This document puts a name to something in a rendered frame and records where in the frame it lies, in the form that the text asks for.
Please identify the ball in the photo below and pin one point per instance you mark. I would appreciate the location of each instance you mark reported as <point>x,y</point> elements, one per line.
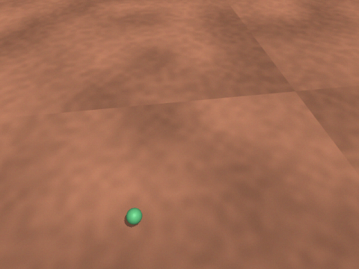
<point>134,216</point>

